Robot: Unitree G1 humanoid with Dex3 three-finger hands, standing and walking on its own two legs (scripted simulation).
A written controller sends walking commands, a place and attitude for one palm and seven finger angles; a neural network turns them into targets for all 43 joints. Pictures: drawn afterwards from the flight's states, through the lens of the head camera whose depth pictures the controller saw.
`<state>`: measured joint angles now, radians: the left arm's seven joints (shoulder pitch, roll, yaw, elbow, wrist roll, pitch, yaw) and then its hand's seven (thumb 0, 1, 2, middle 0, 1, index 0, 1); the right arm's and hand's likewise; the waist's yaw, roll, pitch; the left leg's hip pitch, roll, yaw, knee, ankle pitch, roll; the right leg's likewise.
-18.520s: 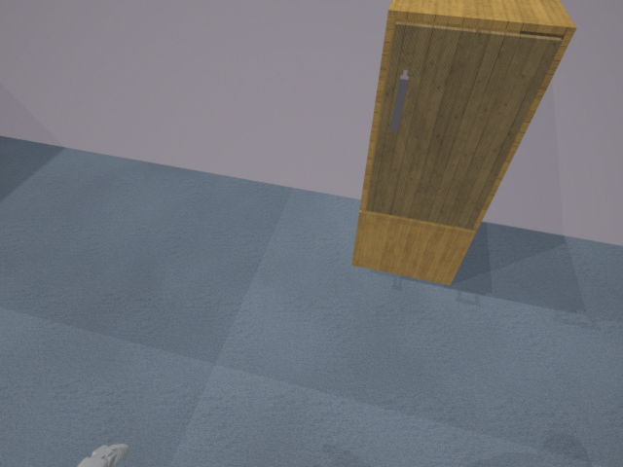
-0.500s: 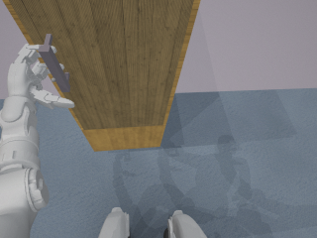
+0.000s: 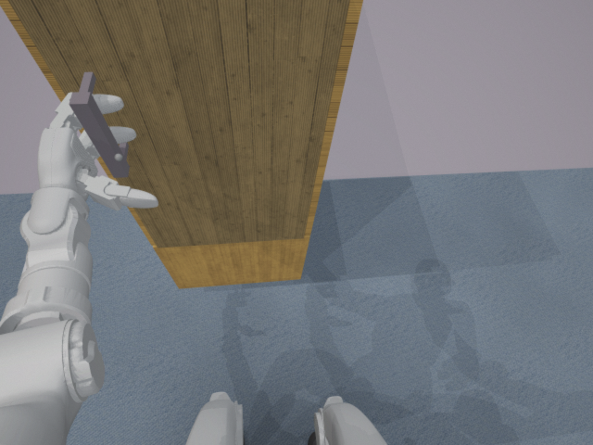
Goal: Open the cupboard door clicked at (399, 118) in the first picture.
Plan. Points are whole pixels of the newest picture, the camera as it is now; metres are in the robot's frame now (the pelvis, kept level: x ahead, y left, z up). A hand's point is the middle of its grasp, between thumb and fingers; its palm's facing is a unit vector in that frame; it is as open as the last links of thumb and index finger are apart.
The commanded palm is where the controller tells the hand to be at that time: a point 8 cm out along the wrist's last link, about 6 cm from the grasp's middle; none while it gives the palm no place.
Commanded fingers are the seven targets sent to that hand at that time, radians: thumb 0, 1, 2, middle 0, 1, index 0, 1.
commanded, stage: slide the fingers in behind the handle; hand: left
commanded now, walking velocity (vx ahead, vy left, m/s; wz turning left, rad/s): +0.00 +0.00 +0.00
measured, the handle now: (105, 128) +0.53 +0.24 +0.08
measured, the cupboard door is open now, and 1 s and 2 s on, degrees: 0 0 31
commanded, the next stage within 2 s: close the thumb around the handle in 0.32 s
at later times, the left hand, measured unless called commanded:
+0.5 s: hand (117, 155) +0.48 +0.22 +0.08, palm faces +0.05 -1.00 -0.01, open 13.9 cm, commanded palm +0.45 +0.26 +0.07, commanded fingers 0.00 -0.22 0.42 -0.32 -1.23 -0.32 -1.23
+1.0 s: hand (118, 154) +0.48 +0.21 +0.08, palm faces +0.06 -1.00 -0.01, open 6.3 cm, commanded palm +0.45 +0.25 +0.07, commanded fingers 0.00 0.90 0.90 -0.40 -1.35 -0.40 -1.35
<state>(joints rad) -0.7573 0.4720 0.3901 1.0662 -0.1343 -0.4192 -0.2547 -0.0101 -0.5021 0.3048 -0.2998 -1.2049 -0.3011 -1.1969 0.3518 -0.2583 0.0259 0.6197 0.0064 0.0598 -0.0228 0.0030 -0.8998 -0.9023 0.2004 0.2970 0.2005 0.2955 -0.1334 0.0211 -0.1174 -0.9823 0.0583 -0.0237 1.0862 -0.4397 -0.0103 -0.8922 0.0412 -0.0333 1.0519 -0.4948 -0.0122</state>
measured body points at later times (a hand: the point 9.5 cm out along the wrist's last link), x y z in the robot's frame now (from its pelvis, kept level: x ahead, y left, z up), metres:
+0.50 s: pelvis +0.00 +0.01 +0.00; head +0.11 +0.02 +0.44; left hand +0.47 +0.27 +0.08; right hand +0.03 -0.26 -0.11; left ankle +0.04 +0.12 -0.66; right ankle +0.00 -0.12 -0.66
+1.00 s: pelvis +0.00 +0.01 +0.00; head +0.11 +0.02 +0.44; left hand +0.47 +0.27 +0.08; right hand +0.04 -0.26 -0.11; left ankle +0.04 +0.12 -0.66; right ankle +0.00 -0.12 -0.66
